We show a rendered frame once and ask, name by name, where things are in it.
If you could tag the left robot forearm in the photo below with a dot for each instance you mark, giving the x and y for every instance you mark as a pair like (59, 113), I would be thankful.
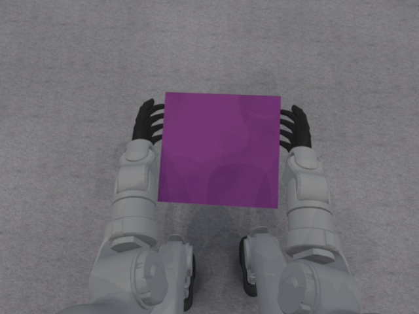
(132, 224)

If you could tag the left robot thigh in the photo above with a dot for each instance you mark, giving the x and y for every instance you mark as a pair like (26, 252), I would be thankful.
(177, 259)

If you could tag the carton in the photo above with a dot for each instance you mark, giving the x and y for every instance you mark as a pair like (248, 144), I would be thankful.
(220, 149)

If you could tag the robot right upper arm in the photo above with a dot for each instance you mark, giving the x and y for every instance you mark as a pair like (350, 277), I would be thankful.
(307, 287)

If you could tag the right robot forearm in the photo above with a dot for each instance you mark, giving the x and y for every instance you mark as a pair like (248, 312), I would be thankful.
(311, 234)

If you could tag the robot left hand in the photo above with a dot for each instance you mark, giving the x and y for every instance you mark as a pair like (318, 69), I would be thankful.
(143, 128)

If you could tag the robot left upper arm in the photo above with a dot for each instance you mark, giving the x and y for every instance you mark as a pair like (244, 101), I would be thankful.
(130, 282)

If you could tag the robot right shin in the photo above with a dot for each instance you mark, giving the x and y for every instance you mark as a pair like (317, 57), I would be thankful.
(257, 230)

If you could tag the robot right hand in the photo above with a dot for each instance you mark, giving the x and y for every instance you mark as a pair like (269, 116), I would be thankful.
(300, 136)

